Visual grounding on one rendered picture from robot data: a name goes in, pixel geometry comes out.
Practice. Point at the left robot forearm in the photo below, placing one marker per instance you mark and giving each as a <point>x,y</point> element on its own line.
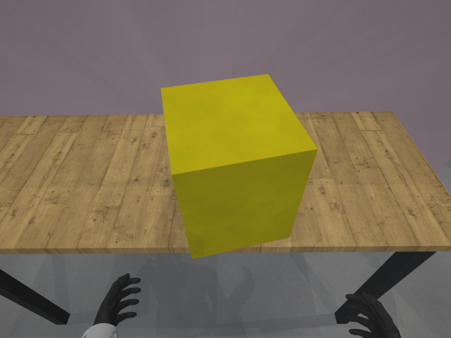
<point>101,330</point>

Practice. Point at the left robot hand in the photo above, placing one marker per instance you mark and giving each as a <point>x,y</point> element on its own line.
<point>111,305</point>

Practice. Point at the carton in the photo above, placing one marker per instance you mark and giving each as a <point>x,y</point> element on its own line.
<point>240,161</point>

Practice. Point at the right robot hand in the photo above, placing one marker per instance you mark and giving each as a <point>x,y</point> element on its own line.
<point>379,321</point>

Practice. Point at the table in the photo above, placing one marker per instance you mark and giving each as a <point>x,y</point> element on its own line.
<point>103,184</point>

